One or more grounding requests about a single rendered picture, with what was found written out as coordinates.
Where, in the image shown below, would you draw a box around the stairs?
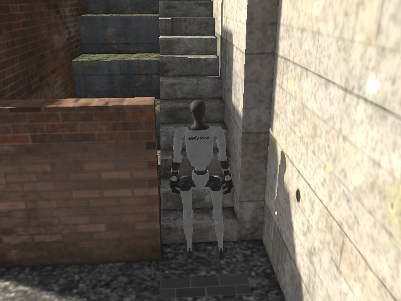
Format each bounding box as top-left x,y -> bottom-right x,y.
159,0 -> 238,244

